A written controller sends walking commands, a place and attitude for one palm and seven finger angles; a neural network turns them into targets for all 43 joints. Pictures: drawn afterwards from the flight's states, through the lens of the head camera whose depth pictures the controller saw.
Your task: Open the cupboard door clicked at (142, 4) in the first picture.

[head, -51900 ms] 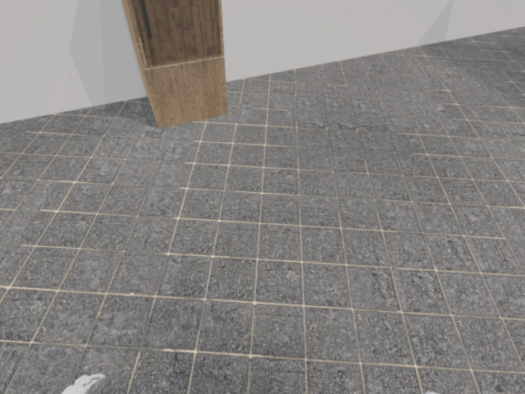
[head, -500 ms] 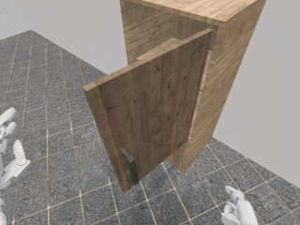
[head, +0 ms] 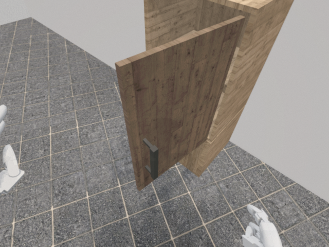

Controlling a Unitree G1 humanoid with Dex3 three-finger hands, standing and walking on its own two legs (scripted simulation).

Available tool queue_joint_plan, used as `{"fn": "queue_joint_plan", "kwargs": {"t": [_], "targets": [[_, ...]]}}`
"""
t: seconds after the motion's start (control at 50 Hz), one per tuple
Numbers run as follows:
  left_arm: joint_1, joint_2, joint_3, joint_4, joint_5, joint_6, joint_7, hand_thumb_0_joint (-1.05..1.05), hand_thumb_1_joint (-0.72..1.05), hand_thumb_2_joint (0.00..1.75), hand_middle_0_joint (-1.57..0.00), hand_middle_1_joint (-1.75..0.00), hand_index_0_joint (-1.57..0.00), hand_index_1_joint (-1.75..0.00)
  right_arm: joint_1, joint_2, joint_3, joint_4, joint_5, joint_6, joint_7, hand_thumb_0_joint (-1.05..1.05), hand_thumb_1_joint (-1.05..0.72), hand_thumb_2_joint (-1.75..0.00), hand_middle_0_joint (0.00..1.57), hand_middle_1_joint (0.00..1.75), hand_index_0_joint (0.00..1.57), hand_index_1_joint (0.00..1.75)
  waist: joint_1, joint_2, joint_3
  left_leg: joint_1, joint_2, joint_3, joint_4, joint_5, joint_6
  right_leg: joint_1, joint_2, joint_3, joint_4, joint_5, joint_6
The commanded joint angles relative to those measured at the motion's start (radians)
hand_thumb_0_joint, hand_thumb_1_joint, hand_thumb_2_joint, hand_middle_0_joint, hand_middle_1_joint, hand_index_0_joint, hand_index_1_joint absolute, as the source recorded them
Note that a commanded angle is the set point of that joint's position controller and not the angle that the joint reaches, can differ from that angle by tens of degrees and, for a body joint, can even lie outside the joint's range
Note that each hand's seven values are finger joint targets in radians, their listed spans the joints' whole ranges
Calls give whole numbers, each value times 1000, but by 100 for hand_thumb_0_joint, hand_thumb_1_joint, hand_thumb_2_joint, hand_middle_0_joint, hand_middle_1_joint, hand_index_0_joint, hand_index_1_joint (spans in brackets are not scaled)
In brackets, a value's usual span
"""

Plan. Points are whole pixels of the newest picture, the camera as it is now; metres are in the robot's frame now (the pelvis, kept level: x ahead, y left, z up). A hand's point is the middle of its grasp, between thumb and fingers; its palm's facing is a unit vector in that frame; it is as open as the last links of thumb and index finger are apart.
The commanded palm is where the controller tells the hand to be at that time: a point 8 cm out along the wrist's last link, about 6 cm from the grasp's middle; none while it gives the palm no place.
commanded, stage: step back with the hand held close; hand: left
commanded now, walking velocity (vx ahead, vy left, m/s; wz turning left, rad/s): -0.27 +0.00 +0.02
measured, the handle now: (150, 160) +0.39 +0.07 -0.09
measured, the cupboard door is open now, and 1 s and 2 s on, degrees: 82 82 82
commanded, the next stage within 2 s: stop stepping back and stand still in 0.54 s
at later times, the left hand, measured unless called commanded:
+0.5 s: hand out of the picture +0.10 +0.29 +0.19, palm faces +0.50 -0.74 -0.45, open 7.4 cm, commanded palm +0.05 +0.31 +0.19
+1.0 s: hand out of the picture +0.05 +0.23 +0.18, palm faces +0.41 -0.80 -0.44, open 7.4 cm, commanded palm -0.03 +0.26 +0.19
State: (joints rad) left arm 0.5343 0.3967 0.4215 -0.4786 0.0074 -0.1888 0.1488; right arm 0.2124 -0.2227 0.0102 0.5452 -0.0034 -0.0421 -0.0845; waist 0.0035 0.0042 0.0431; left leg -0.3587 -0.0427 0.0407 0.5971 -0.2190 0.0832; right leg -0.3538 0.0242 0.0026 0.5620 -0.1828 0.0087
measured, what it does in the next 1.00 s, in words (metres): walks backwards: right foot, then left foot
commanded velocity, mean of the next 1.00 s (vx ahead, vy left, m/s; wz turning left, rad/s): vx -0.14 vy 0.03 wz -0.05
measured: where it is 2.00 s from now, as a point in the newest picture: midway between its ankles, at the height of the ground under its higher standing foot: outside the picture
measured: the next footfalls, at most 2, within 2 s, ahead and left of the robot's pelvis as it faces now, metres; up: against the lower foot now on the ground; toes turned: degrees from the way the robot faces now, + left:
right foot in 0.72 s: -0.29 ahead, -0.14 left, +0.00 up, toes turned -6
left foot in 0.88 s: -0.04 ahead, +0.07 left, +0.00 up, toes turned -3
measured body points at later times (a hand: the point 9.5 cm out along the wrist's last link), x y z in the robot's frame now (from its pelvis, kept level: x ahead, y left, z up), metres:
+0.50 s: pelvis -0.08 +0.00 +0.01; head -0.06 +0.05 +0.46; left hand +0.07 +0.33 +0.21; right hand +0.11 -0.21 -0.06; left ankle +0.04 +0.08 -0.73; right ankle -0.19 -0.14 -0.64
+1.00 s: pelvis -0.20 -0.02 -0.01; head -0.21 -0.01 +0.44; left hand +0.02 +0.27 +0.21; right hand -0.11 -0.30 -0.10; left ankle -0.08 +0.07 -0.73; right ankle -0.29 -0.12 -0.70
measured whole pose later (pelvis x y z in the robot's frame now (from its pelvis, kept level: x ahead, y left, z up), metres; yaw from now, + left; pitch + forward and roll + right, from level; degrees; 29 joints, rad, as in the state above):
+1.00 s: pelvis -0.20 -0.02 -0.01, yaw -6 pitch -1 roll +1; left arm 0.45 0.46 0.50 -0.40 -0.05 -0.20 0.16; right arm 0.27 -0.23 -0.01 0.70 0.00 -0.12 -0.08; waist -0.05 -0.04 -0.03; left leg -0.42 -0.02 0.07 0.57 -0.14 0.05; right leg -0.25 0.00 -0.01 0.89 -0.56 0.00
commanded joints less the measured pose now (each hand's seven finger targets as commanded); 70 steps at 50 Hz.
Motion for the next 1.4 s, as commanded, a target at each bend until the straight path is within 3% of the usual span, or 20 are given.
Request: {"fn": "queue_joint_plan", "kwargs": {"t": [0.0, 0.08, 0.16, 0.24, 0.3, 0.34, 0.4, 0.64, 0.72, 0.76, 0.82, 0.88, 0.9, 0.92, 1.04, 1.06, 1.08, 1.1, 1.2, 1.38], "targets": [[-115, 182, 146, -245, 17, -81, 26, 0, 90, 90, -20, -30, -20, -30, -102, -152, -66, -153, -10, -77, -17, 0, -90, -90, 20, 30, 20, 30, 2, 169, -76, -513, 242, -279, -404, -583, 67, 484, 37, 48, 196, 11, 10], [-27, 215, 190, -220, -4, -98, 18, 0, 90, 90, -20, -30, -20, -30, -85, -140, -73, -150, -1, -88, -2, 0, -90, -90, 20, 30, 20, 30, -7, 22, -91, -374, 157, -182, -210, -437, 32, 336, -18, 183, 45, 80, -29], [-66, 208, 135, -243, -36, -101, 21, 0, 90, 90, -20, -30, -20, -30, -63, -111, -71, -101, -1, -80, 27, 0, -90, -90, 20, 30, 20, 30, -23, -157, -103, -29, 28, -61, 176, -215, -73, -66, -265, 423, -274, -64, -152], [-76, 225, 132, -241, -40, -95, 32, 0, 90, 90, -20, -30, -20, -30, -81, -109, -65, -80, 9, -74, 21, 0, -90, -90, 20, 30, 20, 30, -31, -109, -119, 94, 49, -69, -24, -121, -62, -112, -181, 237, -189, 21, -77], [-62, 240, 192, -309, -25, -118, 28, 0, 90, 90, -20, -30, -20, -30, -138, -133, -73, -105, -1, -99, -1, 0, -90, -90, 20, 30, 20, 30, 10, 351, -169, -263, 362, -383, -426, -228, 59, 223, 74, 21, 368, -156, 16], [-55, 251, 223, -312, -18, -127, 22, 0, 90, 90, -20, -30, -20, -30, -115, -118, -87, -92, -10, -123, 10, 0, -90, -90, 20, 30, 20, 30, 2, 249, -193, -340, 439, -401, -510, -431, 105, 256, 95, 76, 709, -255, 13], [-46, 206, 177, -337, -45, -111, 25, 0, 90, 90, -20, -30, -20, -30, -129, -110, -89, -75, -11, -145, 22, 0, -90, -90, 20, 30, 20, 30, 14, 91, -183, -47, 371, -278, -376, -152, 81, 17, 50, 59, 624, -299, 12], [-65, 250, 162, -333, -98, -112, 4, 0, 90, 90, -20, -30, -20, -30, -108, -77, -57, -30, -19, -136, 42, 0, -90, -90, 20, 30, 20, 30, 26, 210, -346, 340, 206, -27, -336, 121, -133, 165, 45, -74, -287, -252, -73], [8, 412, 304, -428, -94, -126, 14, 0, 90, 90, -20, -30, -20, -30, -169, -71, -18, -83, -14, -108, 40, 0, -90, -90, 20, 30, 20, 30, 39, -102, -209, 29, 68, -13, 344, -113, -122, -37, -396, 235, -379, -7, -208], [45, 299, 234, -348, -76, -96, -1, 0, 90, 90, -20, -30, -20, -30, -121, -74, -31, -80, 19, -112, 36, 0, -90, -90, 20, 30, 20, 30, 3, -147, -151, -162, 73, -35, 343, -30, -99, 149, -278, 100, -207, 310, -153], [10, 261, 206, -235, -77, -71, 19, 0, 90, 90, -20, -30, -20, -30, -92, -87, -28, -42, 16, -109, 7, 0, -90, -90, 20, 30, 20, 30, -41, -12, -114, 115, 49, 42, 16, 81, -76, 75, -212, -20, -79, 323, -86], [-114, 225, 150, -133, -77, -66, 19, 0, 90, 90, -20, -30, -20, -30, -55, -151, -49, -24, 12, -133, -13, 0, -90, -90, 20, 30, 20, 30, -51, 285, -119, 241, 271, -352, -248, 13, 69, -82, -21, -82, 311, -277, 16], [-131, 234, 154, -104, -69, -69, 26, 0, 90, 90, -20, -30, -20, -30, -38, -143, -48, -31, 8, -148, -10, 0, -90, -90, 20, 30, 20, 30, -36, 229, -92, 182, 352, -558, -364, -115, 118, -115, 15, -31, 425, -410, 4], [-136, 277, 173, -108, -56, -70, 26, 0, 90, 90, -20, -30, -20, -30, -59, -126, -38, -26, -15, -153, -9, 0, -90, -90, 20, 30, 20, 30, -28, 153, -76, 82, 353, -555, -441, -233, 86, -71, -11, -10, 461, -404, -13], [92, 206, 122, -275, -50, -58, 13, 0, 90, 90, -20, -30, -20, -30, -104, -118, -50, -67, -1, -136, 11, 0, -90, -90, 20, 30, 20, 30, 6, 239, -111, -305, 135, -89, -329, -447, -68, 420, 10, -101, -14, -334, -52], [123, 225, 142, -279, -43, -51, 12, 0, 90, 90, -20, -30, -20, -30, -105, -104, -52, -79, -1, -120, 15, 0, -90, -90, 20, 30, 20, 30, 9, 67, -82, -328, 62, -20, -65, -389, -83, 333, -97, 47, -180, -416, -82], [125, 280, 184, -285, -38, -46, 16, 0, 90, 90, -20, -30, -20, -30, -97, -101, -61, -68, 3, -103, 17, 0, -90, -90, 20, 30, 20, 30, 15, -222, -62, -269, -11, 9, 351, -274, -101, 68, -360, 441, -442, -631, -160], [40, 268, 167, -303, -51, -55, 20, 0, 90, 90, -20, -30, -20, -30, -97, -113, -60, -39, -13, -104, 13, 0, -90, -90, 20, 30, 20, 30, -3, -193, -5, -317, 12, -52, 552, -186, -110, -45, -437, 534, -499, -634, -177], [-72, 232, 160, -40, -31, -99, 11, 0, 90, 90, -20, -30, -20, -30, -52, -96, -54, 8, -7, -116, -13, 0, -90, -90, 20, 30, 20, 30, -41, -5, -4, -248, 88, -29, 438, 22, -106, 17, -261, 204, -376, -232, -73], [-77, 155, 63, -13, -27, -91, 27, 0, 90, 90, -20, -30, -20, -30, -73, -106, -58, -26, 9, -135, 0, 0, -90, -90, 20, 30, 20, 30, 24, -241, -125, -43, 28, 59, -39, -80, -41, 343, -244, 142, -256, 342, 53]]}}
